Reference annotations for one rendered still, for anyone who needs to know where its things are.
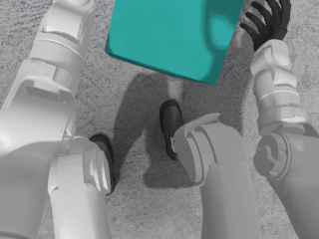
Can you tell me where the right robot hand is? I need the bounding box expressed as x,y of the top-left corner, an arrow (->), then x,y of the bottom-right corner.
239,0 -> 291,52

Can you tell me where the robot left forearm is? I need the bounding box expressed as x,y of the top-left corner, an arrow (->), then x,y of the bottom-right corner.
0,0 -> 97,130

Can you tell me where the left robot upper arm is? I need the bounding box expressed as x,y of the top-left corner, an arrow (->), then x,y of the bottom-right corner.
0,92 -> 77,239

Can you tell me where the robot left shin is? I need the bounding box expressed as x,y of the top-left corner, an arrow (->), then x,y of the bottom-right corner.
47,135 -> 100,197

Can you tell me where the carton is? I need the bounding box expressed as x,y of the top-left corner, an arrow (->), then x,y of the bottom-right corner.
105,0 -> 245,86

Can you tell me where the robot left foot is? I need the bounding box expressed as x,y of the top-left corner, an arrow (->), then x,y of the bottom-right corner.
89,134 -> 116,196

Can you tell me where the robot right forearm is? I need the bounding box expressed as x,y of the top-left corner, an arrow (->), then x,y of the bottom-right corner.
250,39 -> 319,138

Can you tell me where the right robot upper arm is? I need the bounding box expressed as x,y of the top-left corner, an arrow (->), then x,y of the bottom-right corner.
253,131 -> 319,239

